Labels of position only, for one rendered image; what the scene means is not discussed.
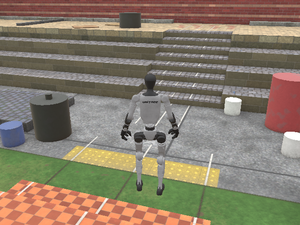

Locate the right robot upper arm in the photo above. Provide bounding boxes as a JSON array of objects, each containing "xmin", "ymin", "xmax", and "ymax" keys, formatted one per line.
[{"xmin": 160, "ymin": 94, "xmax": 173, "ymax": 120}]

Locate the right robot thigh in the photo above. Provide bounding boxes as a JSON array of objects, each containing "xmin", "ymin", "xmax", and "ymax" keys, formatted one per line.
[{"xmin": 156, "ymin": 131, "xmax": 166, "ymax": 165}]

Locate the right robot shin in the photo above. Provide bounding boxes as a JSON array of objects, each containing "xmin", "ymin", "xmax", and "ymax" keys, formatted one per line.
[{"xmin": 157, "ymin": 157, "xmax": 165, "ymax": 189}]

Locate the robot right hand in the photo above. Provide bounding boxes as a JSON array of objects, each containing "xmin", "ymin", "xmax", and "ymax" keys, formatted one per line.
[{"xmin": 168, "ymin": 128, "xmax": 179, "ymax": 139}]

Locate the left robot upper arm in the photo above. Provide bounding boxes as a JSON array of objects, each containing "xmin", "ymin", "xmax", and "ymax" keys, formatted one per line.
[{"xmin": 127, "ymin": 94, "xmax": 141, "ymax": 120}]

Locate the left robot forearm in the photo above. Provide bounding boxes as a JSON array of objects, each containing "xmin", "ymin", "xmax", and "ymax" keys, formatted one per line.
[{"xmin": 122, "ymin": 113, "xmax": 132, "ymax": 131}]

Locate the right robot forearm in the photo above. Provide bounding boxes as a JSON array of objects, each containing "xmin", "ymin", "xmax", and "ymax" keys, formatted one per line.
[{"xmin": 169, "ymin": 112, "xmax": 178, "ymax": 130}]

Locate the robot left hand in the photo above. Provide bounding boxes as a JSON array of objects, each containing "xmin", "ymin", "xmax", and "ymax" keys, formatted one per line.
[{"xmin": 120, "ymin": 130, "xmax": 131, "ymax": 141}]

